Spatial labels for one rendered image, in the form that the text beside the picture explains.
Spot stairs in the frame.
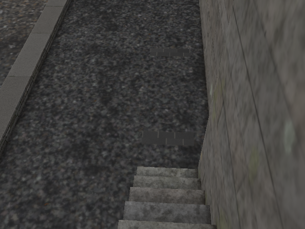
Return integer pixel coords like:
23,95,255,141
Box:
117,166,217,229

